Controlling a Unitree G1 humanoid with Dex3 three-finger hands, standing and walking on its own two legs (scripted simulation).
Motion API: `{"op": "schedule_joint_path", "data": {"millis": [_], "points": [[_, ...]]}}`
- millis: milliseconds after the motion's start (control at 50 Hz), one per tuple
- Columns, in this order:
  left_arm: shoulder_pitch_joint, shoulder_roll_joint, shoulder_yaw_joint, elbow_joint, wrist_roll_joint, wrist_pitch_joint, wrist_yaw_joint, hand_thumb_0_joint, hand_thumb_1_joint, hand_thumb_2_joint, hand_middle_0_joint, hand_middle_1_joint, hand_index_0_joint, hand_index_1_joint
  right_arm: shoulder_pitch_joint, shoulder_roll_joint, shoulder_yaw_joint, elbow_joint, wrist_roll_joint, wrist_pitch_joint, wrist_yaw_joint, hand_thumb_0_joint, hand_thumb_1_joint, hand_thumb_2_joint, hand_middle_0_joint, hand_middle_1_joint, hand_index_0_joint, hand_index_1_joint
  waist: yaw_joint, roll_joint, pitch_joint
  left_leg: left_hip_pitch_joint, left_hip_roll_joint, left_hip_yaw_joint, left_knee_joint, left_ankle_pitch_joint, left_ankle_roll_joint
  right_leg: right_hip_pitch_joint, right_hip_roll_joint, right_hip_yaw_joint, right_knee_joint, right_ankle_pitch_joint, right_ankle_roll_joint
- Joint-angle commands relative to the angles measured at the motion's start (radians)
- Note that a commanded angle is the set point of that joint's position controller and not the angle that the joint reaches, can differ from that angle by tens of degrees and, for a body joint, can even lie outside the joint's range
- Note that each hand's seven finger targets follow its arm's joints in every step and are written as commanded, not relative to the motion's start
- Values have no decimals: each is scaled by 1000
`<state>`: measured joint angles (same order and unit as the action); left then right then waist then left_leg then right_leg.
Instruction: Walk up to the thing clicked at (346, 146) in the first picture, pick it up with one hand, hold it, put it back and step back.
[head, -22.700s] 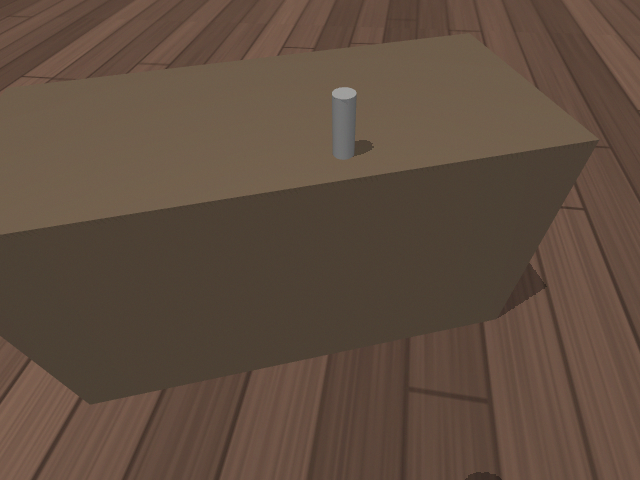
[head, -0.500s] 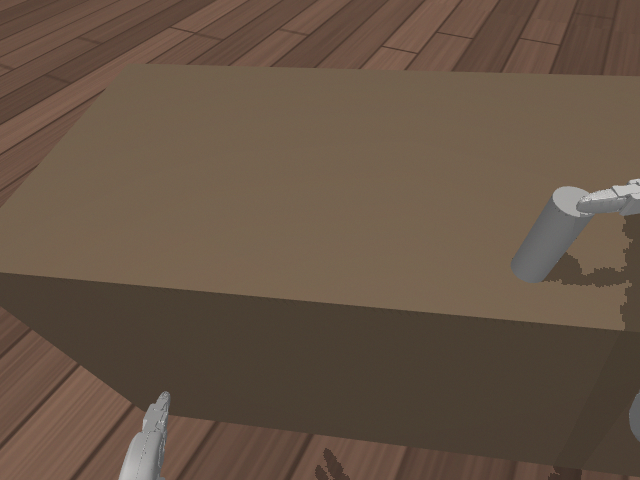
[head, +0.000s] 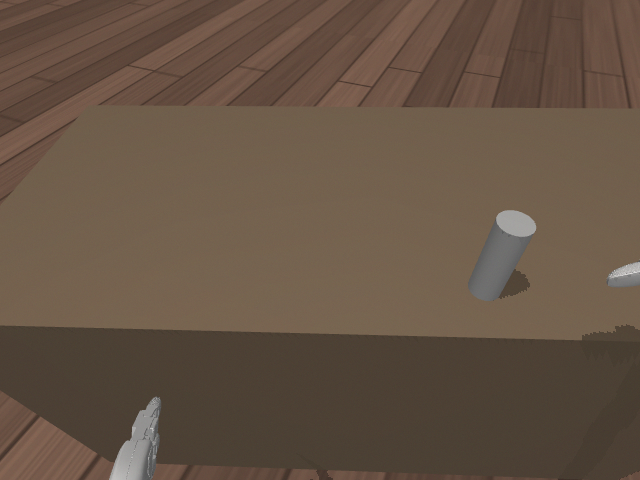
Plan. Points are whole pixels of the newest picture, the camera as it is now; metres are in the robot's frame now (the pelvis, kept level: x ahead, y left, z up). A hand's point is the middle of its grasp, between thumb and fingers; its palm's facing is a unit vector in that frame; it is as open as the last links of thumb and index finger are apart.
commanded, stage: sink last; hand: right
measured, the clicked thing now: (498, 258) +0.41 -0.21 +0.06
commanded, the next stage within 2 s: home in 0.78 s
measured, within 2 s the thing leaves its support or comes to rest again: neither
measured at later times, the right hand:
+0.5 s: hand out of the picture +0.15 -0.22 +0.14, palm faces +0.37 +0.85 -0.37, open 17.5 cm
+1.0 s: hand out of the picture +0.15 -0.23 +0.14, palm faces +0.38 +0.84 -0.38, open 17.4 cm
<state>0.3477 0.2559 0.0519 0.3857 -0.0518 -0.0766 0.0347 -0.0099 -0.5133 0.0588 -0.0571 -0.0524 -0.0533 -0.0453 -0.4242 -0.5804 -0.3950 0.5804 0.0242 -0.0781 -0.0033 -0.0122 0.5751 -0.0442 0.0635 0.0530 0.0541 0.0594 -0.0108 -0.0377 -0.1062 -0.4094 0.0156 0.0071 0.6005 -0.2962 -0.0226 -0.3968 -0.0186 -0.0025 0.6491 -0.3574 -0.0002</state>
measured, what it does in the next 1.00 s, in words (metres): stands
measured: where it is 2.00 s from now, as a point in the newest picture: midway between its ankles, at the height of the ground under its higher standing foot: outside the picture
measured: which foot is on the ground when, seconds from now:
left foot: down 0.00-1.00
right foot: down 0.00-1.00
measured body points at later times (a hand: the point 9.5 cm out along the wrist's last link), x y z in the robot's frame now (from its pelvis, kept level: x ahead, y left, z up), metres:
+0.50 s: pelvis -0.01 +0.02 +0.00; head -0.03 +0.05 +0.45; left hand +0.17 +0.28 -0.05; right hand +0.12 -0.26 +0.17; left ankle +0.00 +0.14 -0.73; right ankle -0.02 -0.11 -0.73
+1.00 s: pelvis -0.03 +0.02 +0.01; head -0.04 +0.04 +0.46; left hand +0.14 +0.27 -0.06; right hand +0.12 -0.27 +0.16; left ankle +0.00 +0.14 -0.73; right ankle -0.02 -0.11 -0.73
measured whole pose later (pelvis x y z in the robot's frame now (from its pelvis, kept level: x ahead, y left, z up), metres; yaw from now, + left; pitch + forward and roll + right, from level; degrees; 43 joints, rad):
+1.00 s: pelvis -0.03 +0.02 +0.01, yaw -2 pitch -3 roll -1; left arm 0.33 0.21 0.11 0.47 -0.03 -0.13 0.06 -0.01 -0.46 0.14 -0.08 -0.10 -0.07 -0.09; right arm 0.48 -0.29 -0.31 -0.26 0.06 -0.31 -0.02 -0.01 0.53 -0.06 0.06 0.06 0.06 0.06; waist -0.06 -0.04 0.02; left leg -0.26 0.03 0.03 0.55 -0.25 0.00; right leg -0.22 -0.01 0.02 0.53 -0.26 0.02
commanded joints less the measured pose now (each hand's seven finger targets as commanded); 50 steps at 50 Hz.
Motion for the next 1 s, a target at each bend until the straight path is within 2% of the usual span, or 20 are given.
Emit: {"op": "schedule_joint_path", "data": {"millis": [0,40,60,140,220,320,400,420,480,520,560,580,680,720,740,780,800,820,860,980], "points": [[100,94,87,-66,-19,-22,-8,0,-521,49,-53,-46,-56,-43,64,-125,7,-476,41,-51,10,0,553,-50,58,54,53,54,-20,-82,-166,99,-42,74,-44,317,49,203,-17,-11,-90,587,26],[68,58,76,-13,-26,-5,-32,0,-519,47,-54,-48,-57,-44,173,-79,15,-667,58,-39,25,0,556,-49,57,55,53,55,-28,-116,-84,110,-42,74,-54,298,48,148,-12,-21,-118,529,26],[55,75,88,-21,-27,5,-38,0,-526,52,-53,-48,-54,-46,307,-108,-48,-670,62,-25,23,0,563,-47,57,55,53,55,-30,-90,-51,112,-44,72,-65,277,46,123,-12,-21,-127,494,22],[-74,89,110,-54,-16,14,-47,0,-522,52,-55,-54,-57,-52,327,-95,-67,-1068,68,-52,13,0,537,-48,61,53,54,53,-29,-101,-42,161,-26,61,-87,226,40,118,2,-26,-158,329,5],[-169,143,139,-154,1,-6,5,0,-511,42,-55,-58,-60,-51,580,-86,-126,-1112,68,-73,-37,0,533,-45,63,53,55,53,-44,-13,-92,212,-18,54,-90,191,27,140,11,-16,-152,269,-8],[-90,125,144,-247,18,-17,47,0,-507,41,-52,-53,-57,-47,822,62,-33,-1181,66,-95,-52,0,567,-45,56,56,53,56,-33,62,-101,237,0,51,-93,221,16,160,25,-24,-130,280,-21],[62,76,136,-174,7,-21,36,0,-508,45,-53,-58,-57,-53,995,154,43,-1202,69,-110,-28,0,554,-52,53,58,53,58,-24,44,40,159,0,64,-116,141,16,134,27,-30,-161,213,-20],[32,37,97,-130,7,-20,30,0,-506,43,-55,-60,-59,-54,877,180,86,-1249,67,-123,-21,0,543,-53,54,58,53,58,-7,14,70,121,1,59,-118,118,16,138,28,-32,-172,184,-17],[-27,76,145,-69,13,-32,34,0,-507,44,-56,-63,-61,-58,839,93,19,-1250,58,-133,-27,0,531,-54,54,57,54,57,0,-15,175,66,11,50,-149,-8,12,95,35,-28,-201,54,-18],[-46,50,136,-39,16,-47,30,0,-502,41,-56,-64,-62,-57,810,127,48,-1292,59,-151,-21,0,539,-51,55,57,54,57,3,-38,187,44,11,48,-158,-66,15,91,36,-25,-208,1,-16],[-66,100,173,-49,22,-69,36,0,-497,36,-56,-63,-64,-53,868,61,-39,-1235,58,-165,-31,0,545,-51,54,58,54,59,-17,-8,156,74,13,51,-163,-81,15,85,41,-25,-196,-6,-18],[-58,50,128,-47,24,-74,29,0,-500,34,-56,-59,-63,-51,878,93,-17,-1232,57,-174,-28,0,538,-52,54,58,55,58,-25,4,144,92,16,45,-168,-69,13,87,44,-28,-188,12,-18],[-135,105,170,-92,37,-85,31,0,-530,55,-56,-54,-55,-55,888,26,-121,-1128,55,-217,-37,0,529,-55,55,58,55,58,-57,77,83,162,37,13,-192,-67,6,92,49,-32,-164,65,-13],[-148,97,179,-57,38,-91,31,0,-545,65,-56,-51,-50,-56,851,75,-80,-1124,55,-237,-35,0,531,-57,54,59,54,59,-58,72,89,151,43,1,-204,-95,8,99,50,-30,-168,61,-9],[-172,123,187,-71,37,-98,34,0,-545,66,-55,-52,-50,-58,882,45,-117,-1053,54,-236,-39,0,533,-57,54,59,55,59,-66,86,112,144,43,-3,-213,-128,8,90,47,-28,-175,39,-10],[-163,83,149,-56,36,-103,27,0,-549,73,-55,-51,-47,-60,860,105,-48,-1080,50,-256,-32,0,531,-59,52,60,54,60,-61,69,97,150,34,6,-205,-114,11,106,37,-22,-189,51,-6],[-167,84,143,-71,33,-108,28,0,-546,68,-54,-49,-47,-56,884,80,-74,-1048,47,-263,-34,0,540,-58,51,60,54,60,-67,90,96,162,26,21,-199,-102,11,106,33,-19,-195,51,-8],[-154,31,94,-57,31,-112,23,0,-548,72,-55,-50,-47,-58,843,137,-8,-1089,45,-274,-28,0,527,-60,52,60,54,60,-60,68,86,166,14,33,-182,-60,14,125,27,-15,-209,72,-7],[-154,43,88,-111,29,-117,27,0,-545,79,-56,-54,-47,-64,844,117,-23,-1039,38,-281,-30,0,497,-65,53,59,55,60,-52,94,72,177,7,44,-184,-45,14,136,28,-19,-215,81,-9],[-85,14,50,-27,26,-104,22,0,-65,480,-124,-179,-126,-177,927,114,-20,-943,38,-277,-27,0,547,-60,53,54,54,54,-65,18,140,192,8,51,-189,18,17,119,37,-30,-245,113,-9]]}}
